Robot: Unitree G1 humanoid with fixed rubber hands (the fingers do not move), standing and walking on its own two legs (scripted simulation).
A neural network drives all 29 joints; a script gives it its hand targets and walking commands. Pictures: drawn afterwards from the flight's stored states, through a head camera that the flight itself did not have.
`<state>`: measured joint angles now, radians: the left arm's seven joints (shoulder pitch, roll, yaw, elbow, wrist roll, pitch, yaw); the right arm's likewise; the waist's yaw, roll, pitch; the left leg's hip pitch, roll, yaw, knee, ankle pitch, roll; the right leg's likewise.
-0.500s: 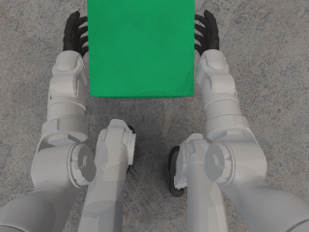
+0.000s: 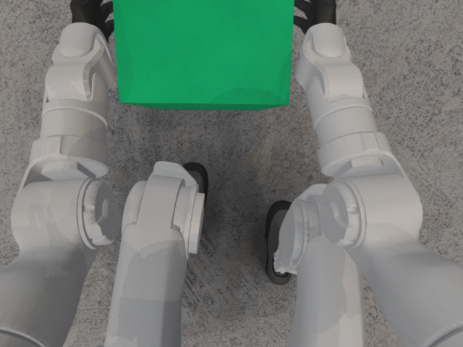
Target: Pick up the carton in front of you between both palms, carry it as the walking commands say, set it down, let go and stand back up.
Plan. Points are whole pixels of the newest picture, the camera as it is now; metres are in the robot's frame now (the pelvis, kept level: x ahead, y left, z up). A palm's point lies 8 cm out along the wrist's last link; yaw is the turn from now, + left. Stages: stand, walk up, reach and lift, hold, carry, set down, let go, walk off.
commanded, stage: set down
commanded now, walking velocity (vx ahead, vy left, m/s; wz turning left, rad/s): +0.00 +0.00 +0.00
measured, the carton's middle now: (207, 43) +0.50 +0.13 -0.22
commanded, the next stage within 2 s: none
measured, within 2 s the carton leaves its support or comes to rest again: rests again in 0.66 s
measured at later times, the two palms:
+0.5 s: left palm (98, 32) +0.47 +0.27 -0.17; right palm (315, 36) +0.53 -0.03 -0.18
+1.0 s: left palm (97, 41) +0.47 +0.28 -0.18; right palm (315, 38) +0.53 -0.03 -0.18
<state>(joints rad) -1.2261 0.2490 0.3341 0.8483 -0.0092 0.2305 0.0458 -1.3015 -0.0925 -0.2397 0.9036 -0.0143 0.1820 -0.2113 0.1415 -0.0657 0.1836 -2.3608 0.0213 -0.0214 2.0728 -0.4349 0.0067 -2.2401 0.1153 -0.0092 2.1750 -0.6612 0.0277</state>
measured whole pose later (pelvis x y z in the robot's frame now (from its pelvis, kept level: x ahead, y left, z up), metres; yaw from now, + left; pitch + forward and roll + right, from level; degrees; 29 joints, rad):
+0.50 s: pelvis -0.01 -0.01 -0.01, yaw +0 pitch +39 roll +0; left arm -1.31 0.32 0.36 1.03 0.00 0.17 -0.03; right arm -1.38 -0.11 -0.22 1.01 -0.04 0.17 -0.15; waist 0.15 -0.06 0.26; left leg -2.36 0.05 -0.02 2.11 -0.43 0.00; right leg -2.27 0.15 0.00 2.22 -0.63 0.02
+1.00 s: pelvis -0.01 +0.00 -0.01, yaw +1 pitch +36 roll +0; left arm -1.36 0.35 0.37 1.18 -0.03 0.05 -0.03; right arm -1.43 -0.16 -0.20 1.07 -0.11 0.10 -0.09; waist 0.13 -0.02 0.35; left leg -2.33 0.04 0.00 2.11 -0.41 0.01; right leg -2.22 0.13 0.02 2.23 -0.64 0.05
